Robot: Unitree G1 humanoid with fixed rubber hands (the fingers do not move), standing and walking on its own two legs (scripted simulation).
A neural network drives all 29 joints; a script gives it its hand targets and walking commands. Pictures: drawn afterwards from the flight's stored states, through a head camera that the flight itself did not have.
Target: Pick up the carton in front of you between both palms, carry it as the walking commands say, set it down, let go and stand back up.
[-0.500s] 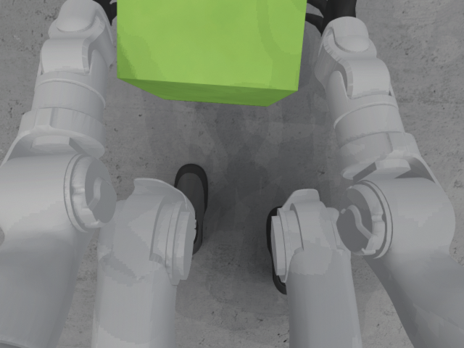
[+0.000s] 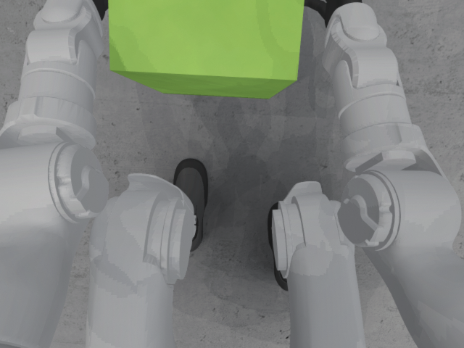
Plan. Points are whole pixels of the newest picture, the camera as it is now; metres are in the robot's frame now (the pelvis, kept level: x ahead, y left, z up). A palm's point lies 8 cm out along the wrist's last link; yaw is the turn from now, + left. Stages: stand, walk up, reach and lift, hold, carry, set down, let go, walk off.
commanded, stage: set down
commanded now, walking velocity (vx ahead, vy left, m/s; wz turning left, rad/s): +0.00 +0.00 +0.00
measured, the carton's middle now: (214, 19) +0.54 +0.09 -0.24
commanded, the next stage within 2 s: let go in 1.34 s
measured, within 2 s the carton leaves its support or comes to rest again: neither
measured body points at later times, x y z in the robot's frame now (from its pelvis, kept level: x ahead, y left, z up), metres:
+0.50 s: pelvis +0.00 +0.00 +0.02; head +0.37 +0.04 +0.28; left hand +0.55 +0.28 -0.12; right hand +0.58 -0.10 -0.12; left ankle +0.16 +0.12 -0.33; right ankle +0.09 -0.10 -0.33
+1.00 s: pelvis +0.02 +0.01 +0.15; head +0.35 +0.06 +0.45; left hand +0.55 +0.29 +0.03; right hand +0.59 -0.10 +0.04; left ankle +0.16 +0.12 -0.33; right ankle +0.09 -0.10 -0.33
